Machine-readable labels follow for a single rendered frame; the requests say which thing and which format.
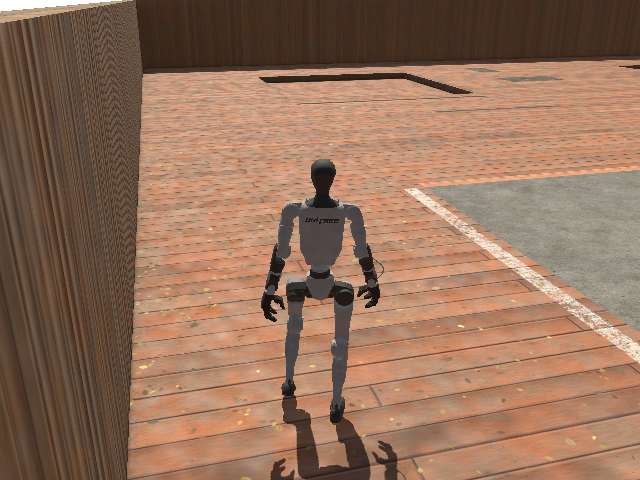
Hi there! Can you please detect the robot right upper arm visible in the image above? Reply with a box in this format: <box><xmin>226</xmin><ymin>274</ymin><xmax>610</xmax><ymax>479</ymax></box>
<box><xmin>343</xmin><ymin>203</ymin><xmax>369</xmax><ymax>258</ymax></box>

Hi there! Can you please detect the left robot shin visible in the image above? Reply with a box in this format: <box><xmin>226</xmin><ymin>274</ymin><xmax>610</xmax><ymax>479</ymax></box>
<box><xmin>285</xmin><ymin>315</ymin><xmax>300</xmax><ymax>384</ymax></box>

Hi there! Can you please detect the robot left upper arm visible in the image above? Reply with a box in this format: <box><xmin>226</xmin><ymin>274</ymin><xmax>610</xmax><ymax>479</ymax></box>
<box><xmin>276</xmin><ymin>202</ymin><xmax>302</xmax><ymax>259</ymax></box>

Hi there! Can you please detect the left robot forearm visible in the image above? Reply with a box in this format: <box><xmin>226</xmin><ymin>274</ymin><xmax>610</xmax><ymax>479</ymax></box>
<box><xmin>264</xmin><ymin>243</ymin><xmax>285</xmax><ymax>295</ymax></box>

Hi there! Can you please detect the right robot forearm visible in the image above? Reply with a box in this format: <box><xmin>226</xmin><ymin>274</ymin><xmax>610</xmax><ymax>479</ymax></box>
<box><xmin>359</xmin><ymin>243</ymin><xmax>378</xmax><ymax>288</ymax></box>

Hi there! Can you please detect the robot right hand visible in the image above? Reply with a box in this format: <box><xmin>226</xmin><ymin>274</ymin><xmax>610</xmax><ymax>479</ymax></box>
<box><xmin>357</xmin><ymin>284</ymin><xmax>380</xmax><ymax>308</ymax></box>

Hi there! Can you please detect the robot shin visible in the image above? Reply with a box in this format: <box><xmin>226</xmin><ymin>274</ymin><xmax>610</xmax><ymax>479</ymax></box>
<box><xmin>285</xmin><ymin>315</ymin><xmax>300</xmax><ymax>384</ymax></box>
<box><xmin>332</xmin><ymin>341</ymin><xmax>349</xmax><ymax>409</ymax></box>

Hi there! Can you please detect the right robot shin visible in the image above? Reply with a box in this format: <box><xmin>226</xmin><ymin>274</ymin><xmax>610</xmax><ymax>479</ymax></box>
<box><xmin>332</xmin><ymin>341</ymin><xmax>349</xmax><ymax>409</ymax></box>

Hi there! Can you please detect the robot left hand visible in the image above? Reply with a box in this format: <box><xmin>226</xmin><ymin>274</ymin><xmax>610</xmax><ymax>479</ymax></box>
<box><xmin>261</xmin><ymin>292</ymin><xmax>285</xmax><ymax>322</ymax></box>

